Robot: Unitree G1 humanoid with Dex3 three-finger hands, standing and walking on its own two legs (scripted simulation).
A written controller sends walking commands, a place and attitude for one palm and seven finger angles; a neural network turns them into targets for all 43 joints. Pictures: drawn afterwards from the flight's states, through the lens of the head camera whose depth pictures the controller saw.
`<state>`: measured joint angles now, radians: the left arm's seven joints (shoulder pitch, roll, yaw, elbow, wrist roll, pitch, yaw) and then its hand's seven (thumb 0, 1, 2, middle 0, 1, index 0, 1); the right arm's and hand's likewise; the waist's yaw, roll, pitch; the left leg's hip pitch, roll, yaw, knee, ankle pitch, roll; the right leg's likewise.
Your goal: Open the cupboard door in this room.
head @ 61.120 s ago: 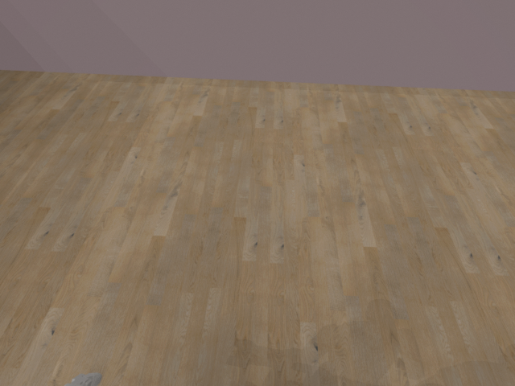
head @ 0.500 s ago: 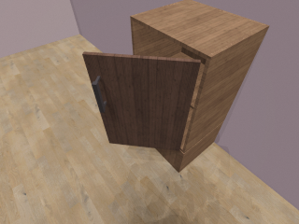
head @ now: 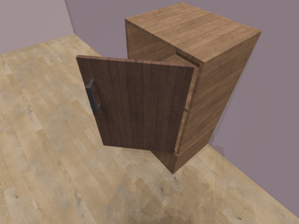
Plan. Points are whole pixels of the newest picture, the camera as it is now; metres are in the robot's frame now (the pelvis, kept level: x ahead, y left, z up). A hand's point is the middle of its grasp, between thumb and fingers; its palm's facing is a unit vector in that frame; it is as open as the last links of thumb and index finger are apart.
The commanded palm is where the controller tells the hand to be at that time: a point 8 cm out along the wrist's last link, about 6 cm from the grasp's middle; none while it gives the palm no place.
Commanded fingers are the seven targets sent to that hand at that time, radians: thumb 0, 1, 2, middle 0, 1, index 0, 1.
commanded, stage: look again from close up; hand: left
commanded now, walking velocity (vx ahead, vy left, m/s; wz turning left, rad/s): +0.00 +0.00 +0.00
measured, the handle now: (94, 98) +0.58 +0.27 -0.05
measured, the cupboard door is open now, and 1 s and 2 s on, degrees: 43 43 43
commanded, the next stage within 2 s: raise the hand with hooked fingers in 0.52 s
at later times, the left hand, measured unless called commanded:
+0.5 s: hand out of the picture +0.02 +0.19 -0.17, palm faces +0.01 -0.98 -0.22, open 7.4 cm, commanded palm none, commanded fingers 0.00 0.90 0.90 -0.20 -0.30 -0.20 -0.30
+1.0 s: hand (84, 214) +0.16 +0.19 -0.06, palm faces -0.08 -1.00 -0.01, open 8.4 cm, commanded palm +0.14 +0.26 -0.06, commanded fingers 0.00 0.43 0.70 -0.23 -0.60 -0.23 -0.60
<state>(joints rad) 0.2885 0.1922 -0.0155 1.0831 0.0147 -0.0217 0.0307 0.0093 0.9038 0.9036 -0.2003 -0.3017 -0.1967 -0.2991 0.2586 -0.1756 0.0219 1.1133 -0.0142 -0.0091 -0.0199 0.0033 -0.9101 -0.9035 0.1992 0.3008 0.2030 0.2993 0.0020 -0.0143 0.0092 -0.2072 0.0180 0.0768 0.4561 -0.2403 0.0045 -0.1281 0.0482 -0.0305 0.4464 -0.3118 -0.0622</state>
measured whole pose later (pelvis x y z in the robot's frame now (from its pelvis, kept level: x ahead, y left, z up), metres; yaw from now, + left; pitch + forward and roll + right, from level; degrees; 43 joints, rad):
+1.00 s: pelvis -0.05 +0.00 -0.09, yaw +2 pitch +14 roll +1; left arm 0.28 0.21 0.17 0.29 -0.29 -0.56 -0.46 0.01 0.65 0.80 -0.22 -0.46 -0.22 -0.46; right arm 0.13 -0.28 -0.06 0.53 0.03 -0.23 -0.01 0.01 -0.91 -0.90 0.20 0.30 0.20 0.30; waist 0.00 -0.02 -0.16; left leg -0.90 0.02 0.05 1.12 -0.45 0.01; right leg -0.83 0.01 -0.07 1.16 -0.57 -0.07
